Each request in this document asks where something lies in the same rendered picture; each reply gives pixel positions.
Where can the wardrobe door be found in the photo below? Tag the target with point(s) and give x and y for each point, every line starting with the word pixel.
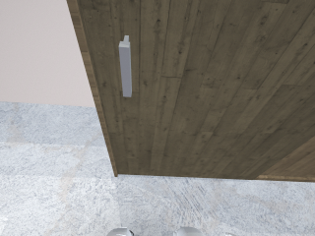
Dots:
pixel 299 163
pixel 221 89

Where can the right robot thigh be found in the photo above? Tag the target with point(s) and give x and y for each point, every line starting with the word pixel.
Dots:
pixel 188 231

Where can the handle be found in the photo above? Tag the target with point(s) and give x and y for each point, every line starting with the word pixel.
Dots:
pixel 125 66

